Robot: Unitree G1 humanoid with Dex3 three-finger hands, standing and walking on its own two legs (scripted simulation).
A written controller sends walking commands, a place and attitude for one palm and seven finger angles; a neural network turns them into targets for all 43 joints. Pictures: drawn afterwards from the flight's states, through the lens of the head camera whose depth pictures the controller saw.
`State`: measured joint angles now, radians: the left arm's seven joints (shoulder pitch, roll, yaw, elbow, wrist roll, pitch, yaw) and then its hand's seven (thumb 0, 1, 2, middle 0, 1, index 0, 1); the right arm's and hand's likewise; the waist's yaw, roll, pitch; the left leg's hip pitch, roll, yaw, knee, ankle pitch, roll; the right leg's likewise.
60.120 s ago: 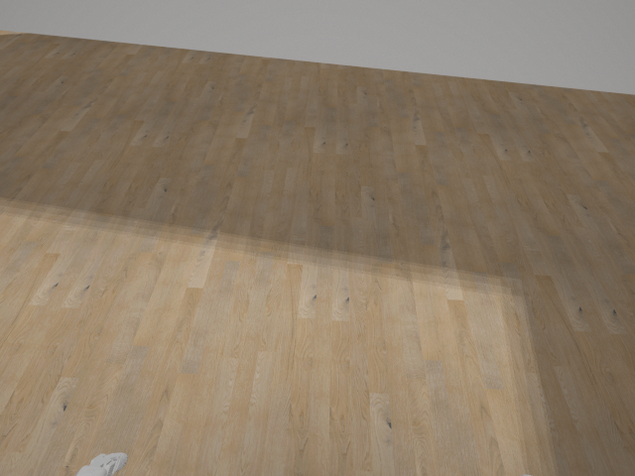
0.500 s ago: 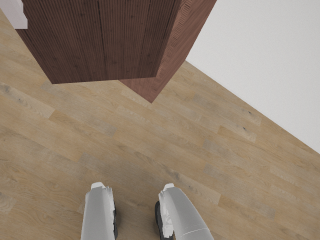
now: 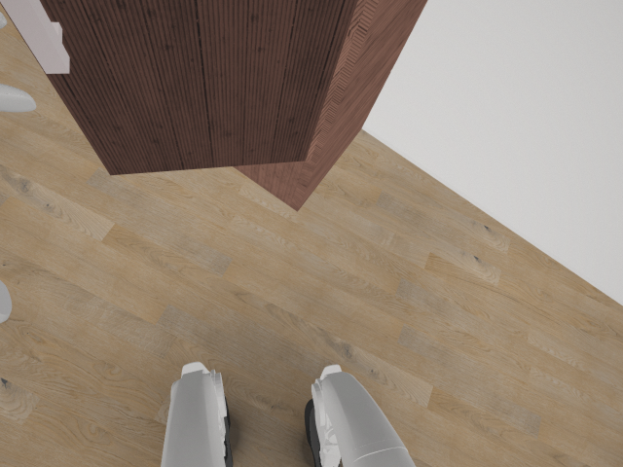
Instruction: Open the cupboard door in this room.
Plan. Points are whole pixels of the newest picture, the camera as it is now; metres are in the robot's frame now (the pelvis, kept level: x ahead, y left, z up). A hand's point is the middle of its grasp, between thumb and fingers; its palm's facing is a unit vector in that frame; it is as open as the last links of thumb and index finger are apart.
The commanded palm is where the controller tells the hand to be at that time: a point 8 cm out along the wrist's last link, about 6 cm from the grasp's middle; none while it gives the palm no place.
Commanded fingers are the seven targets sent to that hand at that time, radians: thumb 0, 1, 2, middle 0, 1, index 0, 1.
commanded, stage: slide the fingers in behind the handle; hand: left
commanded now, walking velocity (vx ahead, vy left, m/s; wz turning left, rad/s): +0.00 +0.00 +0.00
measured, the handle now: out of the picture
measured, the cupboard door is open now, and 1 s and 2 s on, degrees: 45 45 45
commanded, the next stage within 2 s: close the thumb around the handle in 1.26 s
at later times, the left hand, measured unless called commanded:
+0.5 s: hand (18, 39) +0.56 +0.26 +0.09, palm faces +0.10 -1.00 -0.02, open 14.0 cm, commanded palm +0.55 +0.27 +0.08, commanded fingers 0.00 -0.50 0.30 -0.30 -1.20 -0.30 -1.20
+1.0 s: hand (48, 42) +0.55 +0.23 +0.09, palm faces +0.11 -0.99 -0.02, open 14.0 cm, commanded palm +0.54 +0.25 +0.08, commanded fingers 0.00 -0.50 0.30 -0.30 -1.20 -0.30 -1.20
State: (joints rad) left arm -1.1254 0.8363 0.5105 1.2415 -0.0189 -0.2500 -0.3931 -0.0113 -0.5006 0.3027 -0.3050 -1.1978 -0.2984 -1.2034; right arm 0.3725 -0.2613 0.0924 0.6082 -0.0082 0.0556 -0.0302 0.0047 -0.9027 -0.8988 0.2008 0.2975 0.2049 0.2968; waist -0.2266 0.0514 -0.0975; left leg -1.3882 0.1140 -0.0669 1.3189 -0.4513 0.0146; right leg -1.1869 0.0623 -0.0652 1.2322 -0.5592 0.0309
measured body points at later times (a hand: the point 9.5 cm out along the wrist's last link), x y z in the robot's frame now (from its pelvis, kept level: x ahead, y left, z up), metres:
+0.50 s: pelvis +0.00 -0.01 +0.00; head +0.18 +0.04 +0.41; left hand +0.54 +0.31 +0.10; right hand +0.00 -0.27 -0.10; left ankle +0.07 +0.11 -0.61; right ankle +0.01 -0.15 -0.61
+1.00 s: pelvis +0.01 -0.01 +0.01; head +0.17 +0.02 +0.42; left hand +0.54 +0.28 +0.10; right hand +0.00 -0.28 -0.10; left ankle +0.07 +0.11 -0.61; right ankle +0.01 -0.15 -0.61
